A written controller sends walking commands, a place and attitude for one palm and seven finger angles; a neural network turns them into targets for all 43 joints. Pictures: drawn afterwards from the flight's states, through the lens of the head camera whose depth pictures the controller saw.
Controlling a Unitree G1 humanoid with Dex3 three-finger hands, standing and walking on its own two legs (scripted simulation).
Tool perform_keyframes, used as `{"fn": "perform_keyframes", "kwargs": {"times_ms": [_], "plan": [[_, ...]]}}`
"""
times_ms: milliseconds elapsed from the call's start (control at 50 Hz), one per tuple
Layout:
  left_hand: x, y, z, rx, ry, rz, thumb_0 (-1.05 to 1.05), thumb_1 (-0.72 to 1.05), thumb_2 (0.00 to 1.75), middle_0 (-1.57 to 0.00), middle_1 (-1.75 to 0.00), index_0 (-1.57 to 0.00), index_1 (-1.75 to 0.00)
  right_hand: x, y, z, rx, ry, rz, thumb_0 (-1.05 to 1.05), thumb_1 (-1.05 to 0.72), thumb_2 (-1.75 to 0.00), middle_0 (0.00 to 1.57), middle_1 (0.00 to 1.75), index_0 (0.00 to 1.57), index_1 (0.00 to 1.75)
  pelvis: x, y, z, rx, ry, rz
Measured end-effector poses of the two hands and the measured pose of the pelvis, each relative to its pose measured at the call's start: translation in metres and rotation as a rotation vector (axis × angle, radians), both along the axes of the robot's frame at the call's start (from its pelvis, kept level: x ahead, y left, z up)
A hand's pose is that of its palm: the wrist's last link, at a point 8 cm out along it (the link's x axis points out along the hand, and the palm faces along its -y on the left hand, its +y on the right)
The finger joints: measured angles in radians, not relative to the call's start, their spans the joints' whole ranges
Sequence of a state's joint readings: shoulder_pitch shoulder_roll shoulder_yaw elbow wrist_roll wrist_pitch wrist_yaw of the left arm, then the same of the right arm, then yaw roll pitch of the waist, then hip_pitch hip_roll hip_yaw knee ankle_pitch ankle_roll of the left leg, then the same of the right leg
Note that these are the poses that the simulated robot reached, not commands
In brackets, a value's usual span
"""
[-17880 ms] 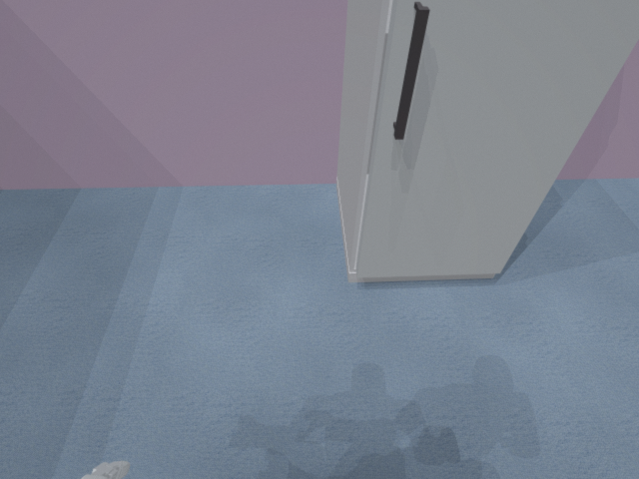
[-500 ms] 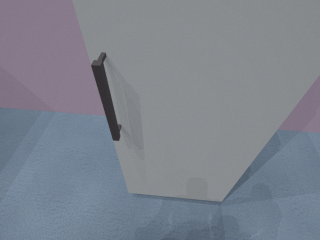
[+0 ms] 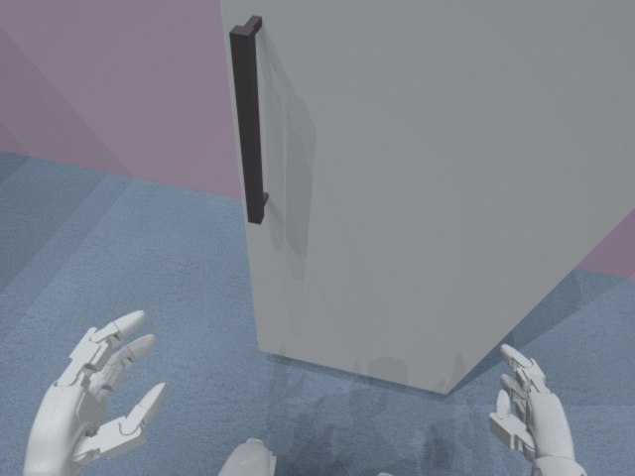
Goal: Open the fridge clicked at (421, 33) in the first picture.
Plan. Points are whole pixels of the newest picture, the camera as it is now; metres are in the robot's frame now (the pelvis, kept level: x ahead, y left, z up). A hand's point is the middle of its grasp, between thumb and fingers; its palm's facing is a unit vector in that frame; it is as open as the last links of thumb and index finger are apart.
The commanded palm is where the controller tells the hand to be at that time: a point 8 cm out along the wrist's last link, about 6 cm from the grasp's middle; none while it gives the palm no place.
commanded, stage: raise the hand to about handle height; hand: left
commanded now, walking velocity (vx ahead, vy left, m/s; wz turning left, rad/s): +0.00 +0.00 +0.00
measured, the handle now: (255, 136) +0.49 +0.15 +0.16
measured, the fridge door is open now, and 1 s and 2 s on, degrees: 0 0 0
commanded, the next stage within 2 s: move the hooked fingers beside the handle in 1.58 s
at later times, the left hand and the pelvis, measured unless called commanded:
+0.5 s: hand (119, 314) +0.24 +0.25 +0.11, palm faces -0.05 -1.00 -0.08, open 12.2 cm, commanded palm +0.22 +0.30 +0.12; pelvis +0.01 +0.02 +0.02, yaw -1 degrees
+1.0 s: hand (71, 229) +0.29 +0.29 +0.18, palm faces -0.01 -1.00 -0.08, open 13.9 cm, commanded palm +0.26 +0.33 +0.18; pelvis +0.02 +0.02 +0.05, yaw -1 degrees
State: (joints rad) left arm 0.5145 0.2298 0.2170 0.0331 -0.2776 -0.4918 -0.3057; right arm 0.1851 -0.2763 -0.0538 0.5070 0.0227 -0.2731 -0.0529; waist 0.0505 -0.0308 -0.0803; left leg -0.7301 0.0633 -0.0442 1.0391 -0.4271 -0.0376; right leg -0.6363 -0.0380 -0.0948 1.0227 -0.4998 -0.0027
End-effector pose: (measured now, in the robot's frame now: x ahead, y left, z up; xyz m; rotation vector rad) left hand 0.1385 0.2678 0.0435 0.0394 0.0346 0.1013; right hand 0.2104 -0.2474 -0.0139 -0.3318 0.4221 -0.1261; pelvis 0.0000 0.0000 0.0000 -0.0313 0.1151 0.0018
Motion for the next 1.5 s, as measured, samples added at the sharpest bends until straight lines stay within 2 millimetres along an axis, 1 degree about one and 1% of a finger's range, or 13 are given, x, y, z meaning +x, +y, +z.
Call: {"fn": "perform_keyframes", "kwargs": {"times_ms": [100, 220, 280, 360, 420, 560, 700, 800, 900, 1080, 1280, 1380, 1500], "plan": [[0.033, -0.008, 0.042, 0.059, -0.198, -0.126, 0.01, 0.38, 0.67, -0.23, -0.63, -0.24, -0.63, -0.014, 0.027, -0.032, 0.066, 0.066, 0.026, 0.01, -0.90, -0.90, 0.20, 0.30, 0.20, 0.30, -0.007, 0.003, -0.005, -0.026, -0.008, 0.018], [0.086, -0.014, 0.035, 0.029, 0.038, -0.296, 0.01, 0.24, 0.61, -0.24, -0.72, -0.25, -0.72, -0.056, 0.043, -0.048, 0.177, 0.162, -0.077, 0.01, -0.90, -0.90, 0.21, 0.30, 0.21, 0.30, -0.006, 0.009, 0.008, -0.004, 0.000, -0.016], [0.090, 0.002, 0.040, -0.010, 0.081, -0.213, 0.01, 0.17, 0.58, -0.25, -0.77, -0.26, -0.77, -0.075, 0.039, -0.045, 0.184, 0.197, -0.135, 0.01, -0.90, -0.90, 0.21, 0.30, 0.21, 0.30, 0.000, 0.013, 0.015, 0.004, -0.001, -0.034], [0.082, 0.024, 0.065, 0.022, -0.021, -0.093, 0.01, 0.08, 0.54, -0.26, -0.83, -0.26, -0.83, -0.087, 0.028, -0.041, 0.144, 0.235, -0.157, 0.01, -0.90, -0.90, 0.21, 0.30, 0.21, 0.30, 0.008, 0.016, 0.021, 0.005, -0.006, -0.036], [0.079, 0.032, 0.075, 0.054, -0.075, -0.082, 0.01, 0.01, 0.51, -0.26, -0.87, -0.27, -0.87, -0.085, 0.020, -0.037, 0.103, 0.245, -0.141, 0.01, -0.90, -0.90, 0.21, 0.30, 0.21, 0.30, 0.011, 0.019, 0.023, -0.001, -0.009, -0.024], [0.092, 0.033, 0.065, 0.028, 0.015, -0.193, 0.00, -0.16, 0.44, -0.27, -0.98, -0.28, -0.98, -0.057, 0.013, -0.017, 0.050, 0.160, -0.124, 0.01, -0.90, -0.90, 0.21, 0.30, 0.21, 0.30, 0.012, 0.025, 0.028, -0.005, -0.027, -0.019], [0.107, 0.053, 0.110, 0.039, -0.138, -0.128, 0.00, -0.32, 0.37, -0.29, -1.08, -0.29, -1.08, -0.025, 0.030, 0.009, 0.072, 0.047, -0.070, 0.01, -0.90, -0.90, 0.20, 0.30, 0.21, 0.30, 0.019, 0.024, 0.036, -0.006, -0.060, -0.017], [0.115, 0.065, 0.114, 0.026, -0.068, -0.115, 0.00, -0.42, 0.33, -0.29, -1.14, -0.30, -1.15, -0.013, 0.042, 0.012, 0.104, 0.036, -0.029, 0.01, -0.90, -0.90, 0.21, 0.30, 0.21, 0.30, 0.021, 0.025, 0.041, -0.005, -0.075, -0.012], [0.119, 0.065, 0.113, 0.027, -0.002, -0.139, -0.01, -0.47, 0.31, -0.29, -1.18, -0.30, -1.18, -0.013, 0.046, 0.009, 0.112, 0.065, -0.016, 0.01, -0.90, -0.90, 0.21, 0.30, 0.21, 0.30, 0.021, 0.024, 0.045, -0.001, -0.083, -0.012], [0.136, 0.080, 0.156, 0.051, -0.132, -0.106, -0.01, -0.49, 0.30, -0.30, -1.19, -0.30, -1.19, -0.029, 0.036, 0.002, 0.106, 0.132, -0.044, 0.01, -0.90, -0.90, 0.21, 0.30, 0.21, 0.30, 0.023, 0.017, 0.050, 0.002, -0.104, -0.008], [0.149, 0.063, 0.141, 0.030, -0.028, -0.169, -0.01, -0.50, 0.30, -0.30, -1.20, -0.30, -1.20, -0.042, 0.013, -0.001, 0.098, 0.157, -0.096, 0.01, -0.90, -0.90, 0.21, 0.30, 0.21, 0.30, 0.025, 0.013, 0.052, 0.013, -0.089, -0.023], [0.146, 0.061, 0.147, 0.024, -0.098, -0.136, -0.01, -0.50, 0.30, -0.30, -1.20, -0.30, -1.20, -0.041, 0.008, 0.003, 0.092, 0.146, -0.104, 0.01, -0.90, -0.90, 0.21, 0.30, 0.21, 0.30, 0.028, 0.010, 0.053, 0.015, -0.096, -0.027], [0.148, 0.064, 0.142, 0.023, -0.043, -0.114, -0.01, -0.50, 0.30, -0.30, -1.20, -0.30, -1.20, -0.033, 0.008, 0.003, 0.097, 0.135, -0.098, 0.01, -0.90, -0.90, 0.21, 0.30, 0.21, 0.30, 0.028, 0.007, 0.053, 0.015, -0.099, -0.021]]}}
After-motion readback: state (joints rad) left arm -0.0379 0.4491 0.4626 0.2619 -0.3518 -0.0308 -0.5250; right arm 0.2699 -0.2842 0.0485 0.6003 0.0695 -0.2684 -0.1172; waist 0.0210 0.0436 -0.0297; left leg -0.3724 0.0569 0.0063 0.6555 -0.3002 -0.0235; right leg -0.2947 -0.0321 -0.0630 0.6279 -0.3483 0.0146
